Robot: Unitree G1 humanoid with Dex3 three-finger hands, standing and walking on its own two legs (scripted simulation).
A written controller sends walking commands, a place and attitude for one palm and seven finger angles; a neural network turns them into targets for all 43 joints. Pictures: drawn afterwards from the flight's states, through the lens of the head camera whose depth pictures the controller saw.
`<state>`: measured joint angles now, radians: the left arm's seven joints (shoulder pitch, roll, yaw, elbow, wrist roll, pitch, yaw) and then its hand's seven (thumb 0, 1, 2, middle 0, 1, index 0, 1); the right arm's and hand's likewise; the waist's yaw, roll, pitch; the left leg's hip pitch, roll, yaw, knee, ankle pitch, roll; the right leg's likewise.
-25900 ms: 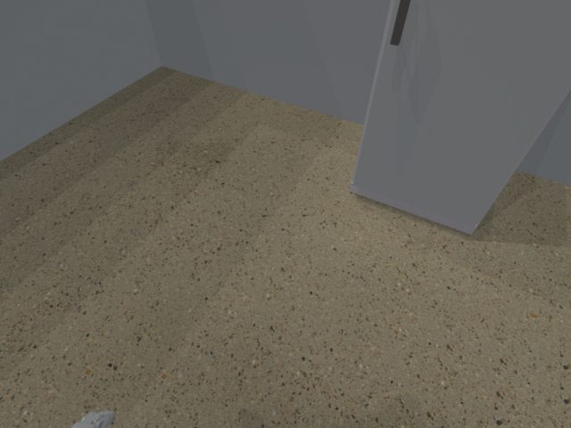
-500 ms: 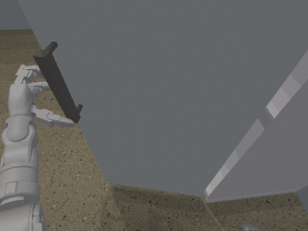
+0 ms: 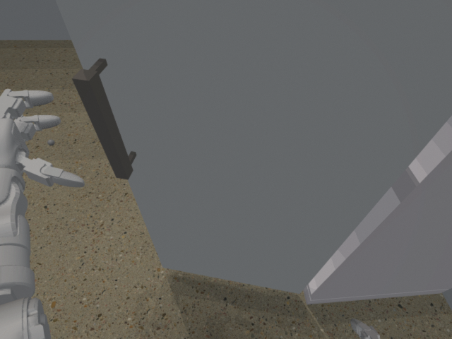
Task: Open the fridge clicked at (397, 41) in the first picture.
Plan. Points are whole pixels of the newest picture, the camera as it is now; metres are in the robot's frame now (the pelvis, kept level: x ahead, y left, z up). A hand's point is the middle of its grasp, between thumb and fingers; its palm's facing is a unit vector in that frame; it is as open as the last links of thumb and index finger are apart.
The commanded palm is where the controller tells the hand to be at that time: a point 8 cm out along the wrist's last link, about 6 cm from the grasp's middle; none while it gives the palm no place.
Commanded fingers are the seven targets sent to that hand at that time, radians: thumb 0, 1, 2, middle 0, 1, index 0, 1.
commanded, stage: slip the hand off the handle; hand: left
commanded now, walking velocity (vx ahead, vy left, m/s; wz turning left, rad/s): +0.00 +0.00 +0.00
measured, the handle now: (114, 125) +0.44 +0.23 +0.14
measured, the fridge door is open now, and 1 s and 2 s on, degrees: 75 75 75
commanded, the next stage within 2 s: draw the hand back to the body in 0.70 s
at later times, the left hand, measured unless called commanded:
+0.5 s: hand (29, 180) +0.30 +0.31 +0.15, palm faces +0.31 -0.92 -0.22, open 14.7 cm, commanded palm +0.26 +0.35 +0.16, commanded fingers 0.00 -0.55 0.20 -0.25 -1.15 -0.25 -1.15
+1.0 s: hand (21, 210) +0.25 +0.29 +0.15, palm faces +0.10 -0.99 -0.06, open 14.7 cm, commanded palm +0.20 +0.34 +0.16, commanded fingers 0.00 -0.55 0.20 -0.25 -1.15 -0.25 -1.15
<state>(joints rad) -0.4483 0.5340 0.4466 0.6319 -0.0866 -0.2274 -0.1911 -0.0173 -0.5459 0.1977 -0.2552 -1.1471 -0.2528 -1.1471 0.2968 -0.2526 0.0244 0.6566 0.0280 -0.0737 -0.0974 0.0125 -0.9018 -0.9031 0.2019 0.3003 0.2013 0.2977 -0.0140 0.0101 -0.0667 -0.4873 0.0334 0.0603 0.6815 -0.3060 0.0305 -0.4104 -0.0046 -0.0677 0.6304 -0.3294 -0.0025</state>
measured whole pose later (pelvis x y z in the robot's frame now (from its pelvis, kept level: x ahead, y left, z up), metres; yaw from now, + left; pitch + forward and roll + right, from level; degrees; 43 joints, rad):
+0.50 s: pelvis -0.01 +0.00 +0.00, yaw +1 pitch +4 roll -1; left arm -0.17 0.48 0.46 0.35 -0.17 -0.19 -0.22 -0.02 -0.55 0.20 -0.25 -1.15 -0.25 -1.15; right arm 0.26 -0.25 0.03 0.64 0.04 -0.13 -0.12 0.02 -0.90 -0.90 0.20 0.30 0.20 0.30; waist 0.02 0.03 -0.07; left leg -0.45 0.03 0.05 0.67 -0.30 0.03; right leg -0.37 0.00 -0.08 0.62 -0.33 -0.01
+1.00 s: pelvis +0.00 -0.02 +0.01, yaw +2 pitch +0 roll -1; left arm -0.07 0.50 0.48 0.28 -0.37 0.01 -0.51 -0.02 -0.55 0.20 -0.25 -1.15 -0.25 -1.15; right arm 0.24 -0.27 0.07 0.65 0.08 -0.24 -0.17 0.02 -0.90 -0.90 0.20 0.30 0.20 0.30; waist 0.04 0.05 -0.05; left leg -0.33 0.03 0.02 0.61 -0.28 0.01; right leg -0.24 0.00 -0.11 0.56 -0.31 -0.02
